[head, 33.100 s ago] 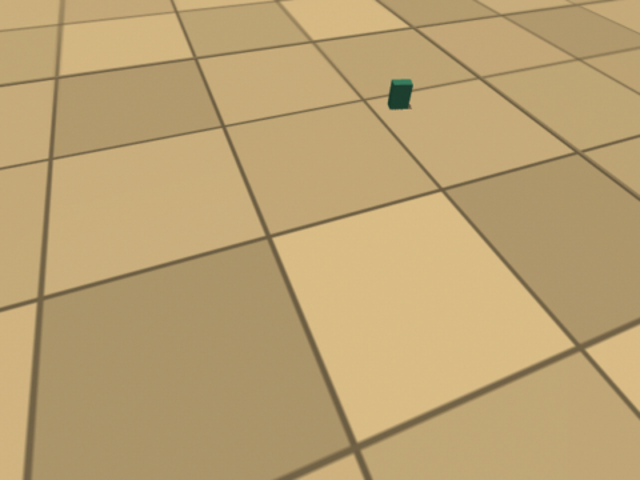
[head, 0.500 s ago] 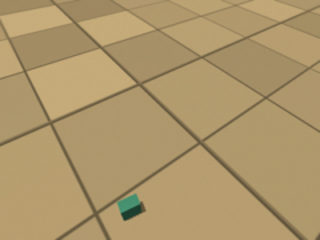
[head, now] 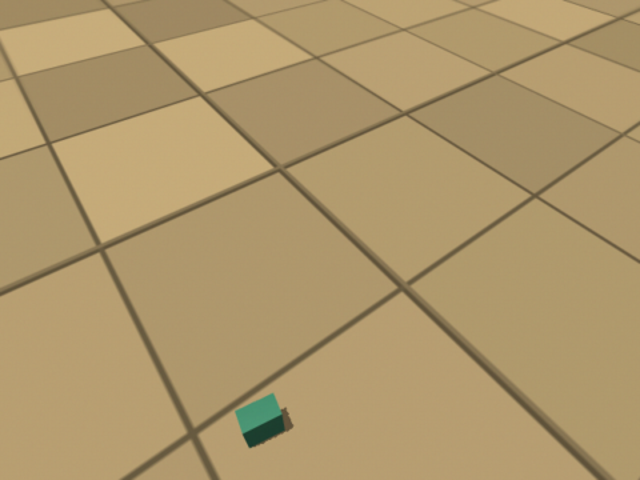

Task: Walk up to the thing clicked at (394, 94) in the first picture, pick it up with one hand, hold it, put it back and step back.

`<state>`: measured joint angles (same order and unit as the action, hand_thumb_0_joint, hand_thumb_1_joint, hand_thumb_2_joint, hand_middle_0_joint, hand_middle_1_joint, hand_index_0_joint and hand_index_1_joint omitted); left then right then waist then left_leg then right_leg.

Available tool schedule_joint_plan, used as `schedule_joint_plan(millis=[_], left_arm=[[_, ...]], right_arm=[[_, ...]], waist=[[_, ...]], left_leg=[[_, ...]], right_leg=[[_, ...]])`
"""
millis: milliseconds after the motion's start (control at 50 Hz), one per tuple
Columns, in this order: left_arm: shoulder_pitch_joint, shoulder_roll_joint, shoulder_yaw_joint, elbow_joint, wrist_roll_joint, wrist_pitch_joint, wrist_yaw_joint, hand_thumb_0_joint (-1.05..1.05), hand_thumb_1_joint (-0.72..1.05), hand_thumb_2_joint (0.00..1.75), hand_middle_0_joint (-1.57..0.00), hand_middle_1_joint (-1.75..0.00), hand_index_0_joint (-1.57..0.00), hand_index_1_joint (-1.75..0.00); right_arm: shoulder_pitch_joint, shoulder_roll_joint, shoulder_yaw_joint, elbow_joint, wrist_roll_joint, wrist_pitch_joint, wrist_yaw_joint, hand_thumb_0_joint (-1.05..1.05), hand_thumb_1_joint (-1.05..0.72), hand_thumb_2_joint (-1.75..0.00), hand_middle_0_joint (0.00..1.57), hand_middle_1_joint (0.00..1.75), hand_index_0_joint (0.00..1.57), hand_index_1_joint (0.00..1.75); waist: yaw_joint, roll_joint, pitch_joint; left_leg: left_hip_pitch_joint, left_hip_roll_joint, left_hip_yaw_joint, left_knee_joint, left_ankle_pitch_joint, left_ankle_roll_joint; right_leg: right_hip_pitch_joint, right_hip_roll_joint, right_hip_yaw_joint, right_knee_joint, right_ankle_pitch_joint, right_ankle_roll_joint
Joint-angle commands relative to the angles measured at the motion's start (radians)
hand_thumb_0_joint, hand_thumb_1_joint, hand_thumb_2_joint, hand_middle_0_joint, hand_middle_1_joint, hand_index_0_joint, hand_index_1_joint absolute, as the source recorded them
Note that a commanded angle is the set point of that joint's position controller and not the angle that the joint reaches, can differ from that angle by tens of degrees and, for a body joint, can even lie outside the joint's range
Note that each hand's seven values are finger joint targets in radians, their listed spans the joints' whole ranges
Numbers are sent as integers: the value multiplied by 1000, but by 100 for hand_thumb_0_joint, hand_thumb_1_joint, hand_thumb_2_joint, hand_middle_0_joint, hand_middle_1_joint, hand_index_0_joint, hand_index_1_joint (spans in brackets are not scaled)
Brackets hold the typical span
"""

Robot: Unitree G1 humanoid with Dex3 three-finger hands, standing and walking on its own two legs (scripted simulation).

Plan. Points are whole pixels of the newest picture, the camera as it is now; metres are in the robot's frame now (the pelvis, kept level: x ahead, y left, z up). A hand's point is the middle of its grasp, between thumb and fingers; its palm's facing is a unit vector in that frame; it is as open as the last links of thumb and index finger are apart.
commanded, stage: stand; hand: left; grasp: from the side
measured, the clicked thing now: (261, 421) +0.39 +0.16 -0.71
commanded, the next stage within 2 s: step back in 0.36 s
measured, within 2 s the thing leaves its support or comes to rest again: neither
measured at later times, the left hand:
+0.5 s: hand out of the picture +0.07 +0.26 -0.16, palm faces +0.02 -0.93 -0.36, open 7.4 cm
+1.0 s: hand out of the picture +0.00 +0.30 -0.19, palm faces -0.07 -0.93 -0.37, open 7.4 cm
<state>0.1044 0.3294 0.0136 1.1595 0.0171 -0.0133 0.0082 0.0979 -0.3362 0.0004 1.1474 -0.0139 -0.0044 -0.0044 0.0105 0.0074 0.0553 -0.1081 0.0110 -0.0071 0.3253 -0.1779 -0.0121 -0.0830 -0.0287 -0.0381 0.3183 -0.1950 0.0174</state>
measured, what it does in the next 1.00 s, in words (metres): walks backwards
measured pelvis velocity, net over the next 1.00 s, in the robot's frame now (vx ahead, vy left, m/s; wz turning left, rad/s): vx -0.11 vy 0.04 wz -0.05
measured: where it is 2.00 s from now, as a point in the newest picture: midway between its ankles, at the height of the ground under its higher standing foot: outside the picture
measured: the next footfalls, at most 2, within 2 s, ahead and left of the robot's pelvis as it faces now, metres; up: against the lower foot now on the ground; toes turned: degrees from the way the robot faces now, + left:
right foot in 1.10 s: -0.13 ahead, -0.09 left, +0.00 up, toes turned -1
left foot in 1.48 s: -0.22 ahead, +0.15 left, +0.00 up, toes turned -2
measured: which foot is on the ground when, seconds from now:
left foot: down 0.00-1.00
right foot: down 0.00-0.68, up 0.70-1.00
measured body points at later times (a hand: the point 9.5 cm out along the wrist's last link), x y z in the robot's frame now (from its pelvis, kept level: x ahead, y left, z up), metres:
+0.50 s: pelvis -0.02 +0.00 -0.01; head +0.03 +0.00 +0.44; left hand +0.07 +0.31 -0.14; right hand +0.07 -0.31 -0.14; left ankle +0.00 +0.13 -0.75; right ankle -0.01 -0.13 -0.75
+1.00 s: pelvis -0.11 +0.04 -0.02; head -0.04 +0.05 +0.42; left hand +0.01 +0.35 -0.16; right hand -0.02 -0.27 -0.14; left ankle -0.04 +0.12 -0.75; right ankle -0.16 -0.10 -0.70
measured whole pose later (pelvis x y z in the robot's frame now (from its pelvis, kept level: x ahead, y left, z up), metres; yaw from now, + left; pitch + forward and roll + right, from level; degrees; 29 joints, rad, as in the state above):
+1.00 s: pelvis -0.11 +0.04 -0.02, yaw -3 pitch -2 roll -1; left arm 0.11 0.39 0.07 0.91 0.01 0.06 0.02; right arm 0.11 -0.35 -0.04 0.86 -0.03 0.03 -0.01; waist -0.01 -0.03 0.20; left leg -0.37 -0.01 0.05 0.61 -0.22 0.06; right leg -0.35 0.07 0.12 1.01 -0.54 0.02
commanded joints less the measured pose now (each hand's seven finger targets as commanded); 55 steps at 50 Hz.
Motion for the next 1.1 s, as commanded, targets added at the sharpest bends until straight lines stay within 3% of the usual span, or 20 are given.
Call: schedule_joint_plan(millis=[0, 160, 300, 320, 340, 420, 480, 560, 580, 620, 640, 660, 680, 700, 780, 880, 940, 1000, 1040, 1080], left_arm=[[-35, 203, 34, -61, -3, -19, 12, 0, 90, 90, -20, -30, -20, -30], [-28, 203, 34, -58, -1, -15, 9, 0, 90, 90, -20, -30, -20, -30], [-28, 211, 37, -62, -2, -19, 9, 0, 90, 90, -20, -30, -20, -30], [-28, 212, 38, -64, -3, -19, 9, 0, 90, 90, -20, -30, -20, -30], [-28, 288, 85, -84, -26, -10, 11, 0, 90, 90, -20, -30, -20, -30], [-30, 273, 92, -146, -25, 1, 16, 0, 90, 90, -20, -30, -20, -30], [-58, 281, 99, -196, -18, 12, 14, 0, 90, 90, -20, -30, -20, -30], [-138, 314, 109, -273, 5, 25, 15, 0, 90, 90, -20, -30, -20, -30], [-154, 312, 108, -284, 8, 29, 14, 0, 90, 90, -20, -30, -20, -30], [-177, 289, 103, -303, 0, 39, 13, 0, 90, 90, -20, -30, -20, -30], [-145, 249, 96, -307, -11, 46, 13, 0, 90, 90, -20, -30, -20, -30], [-116, 210, 92, -307, -21, 54, 18, 0, 90, 90, -20, -30, -20, -30], [-71, 217, 94, -308, -14, 60, 27, 0, 90, 90, -20, -30, -20, -30], [-59, 211, 90, -301, -13, 62, 32, 0, 90, 90, -20, -30, -20, -30], [37, 237, 93, -277, -22, 67, 32, 0, 90, 90, -20, -30, -20, -30], [8, 231, 97, -328, -4, 50, 31, 0, 90, 90, -20, -30, -20, -30], [18, 228, 103, -338, -5, 44, 24, 0, 90, 90, -20, -30, -20, -30], [74, 229, 112, -316, -1, 38, 14, 0, 90, 90, -20, -30, -20, -30], [169, 218, 114, -286, 2, 36, 8, 0, 90, 90, -20, -30, -20, -30], [216, 235, 123, -266, 15, 31, 6, 0, 90, 90, -20, -30, -20, -30]], right_arm=[[-30, -203, -40, -54, -1, -24, -16, 0, -90, -90, 20, 30, 20, 30], [-33, -205, -39, -51, -1, -20, -14, 0, -90, -90, 20, 30, 20, 30], [-32, -200, -39, -57, 0, -23, -11, 0, -90, -90, 20, 30, 20, 30], [-38, -206, -41, -59, 1, -23, -12, 0, -90, -90, 20, 30, 20, 30], [-73, -262, -63, -92, 15, -5, -2, 0, -90, -90, 20, 30, 20, 30], [-25, -247, -74, -133, 24, 13, 4, 0, -90, -90, 20, 30, 20, 30], [4, -239, -84, -160, 22, 28, 7, 0, -90, -90, 20, 30, 20, 30], [75, -226, -96, -189, 12, 50, 17, 0, -90, -90, 20, 30, 20, 30], [99, -230, -100, -192, 11, 49, 20, 0, -90, -90, 20, 30, 20, 30], [124, -247, -109, -196, 10, 43, 22, 0, -90, -90, 20, 30, 20, 30], [93, -283, -114, -219, 5, 36, 20, 0, -90, -90, 20, 30, 20, 30], [71, -347, -125, -227, -2, 29, 17, 0, -90, -90, 20, 30, 20, 30], [67, -371, -132, -244, -14, 18, 9, 0, -90, -90, 20, 30, 20, 30], [64, -374, -132, -254, -20, 14, 3, 0, -90, -90, 20, 30, 20, 30], [-34, -288, -117, -310, -21, 11, -15, 0, -90, -90, 20, 30, 20, 30], [84, -262, -123, -323, -12, 10, -29, 0, -90, -90, 20, 30, 20, 30], [87, -279, -125, -338, -15, 15, -28, 0, -90, -90, 20, 30, 20, 30], [50, -296, -122, -357, -14, 23, -23, 0, -90, -90, 20, 30, 20, 30], [8, -307, -123, -367, -6, 30, -20, 0, -90, -90, 20, 30, 20, 30], [-10, -284, -116, -363, 7, 39, -14, 0, -90, -90, 20, 30, 20, 30]], waist=[[-10, -2, -105], [-9, 13, -53], [-10, -8, -64], [-6, -6, -71], [-11, -17, 34], [-30, -19, -77], [-37, -69, -145], [-55, -192, -134], [-65, -195, -129], [-73, -130, -102], [-63, 36, -68], [-48, 184, -34], [-37, 153, -66], [-43, 149, -75], [26, 140, -107], [-45, 93, -145], [-59, 116, -120], [-45, 136, -130], [0, 140, -162], [19, 90, -147]], left_leg=[[30, 118, -77, -30, 256, 28], [-15, 109, -82, -62, 133, 21], [4, 114, -87, -56, 164, 26], [14, 118, -89, -50, 168, 31], [-68, 94, -95, 66, 319, 54], [-81, 73, -71, 166, 327, 74], [-79, 32, -37, 281, 221, 70], [-86, -40, -27, 481, -188, 68], [-69, -27, -40, 460, -199, 72], [-87, 24, -84, 378, 40, 101], [-163, 139, -232, 162, 256, 143], [-162, 260, -439, 26, 395, 194], [-106, 304, -485, 45, 474, 242], [-112, 319, -516, 47, 494, 252], [-43, 190, -261, 118, 405, 190], [133, 251, -282, 166, 463, 281], [84, 258, -271, 150, 394, 287], [-6, 238, -248, 152, 270, 250], [-90, 212, -206, 180, 158, 207], [-255, 152, -172, 230, -9, 121]], right_leg=[[30, -114, 85, -32, 257, -19], [12, -110, 85, -57, 139, -21], [9, -112, 84, -54, 144, -26], [10, -113, 84, -52, 151, -28], [-70, -103, 95, 32, 314, -38], [-43, -120, 104, 103, 340, -89], [-69, -187, 162, 99, 309, -148], [-204, -311, 239, 94, 285, -240], [-245, -304, 220, 121, 247, -231], [-269, -205, 141, 263, 128, -165], [-251, -56, 61, 426, 0, -92], [-314, 114, 66, 585, -274, -58], [-353, 121, 174, 715, -447, -60], [-373, 132, 221, 790, -475, -58], [-403, 123, 243, 888, -313, -55], [-443, 93, 205, 772, -348, 3], [-380, 74, 161, 637, -352, 6], [-259, 52, 98, 465, -304, -4], [-136, 45, 63, 278, -164, -28], [-17, 10, 114, 137, -62, -72]])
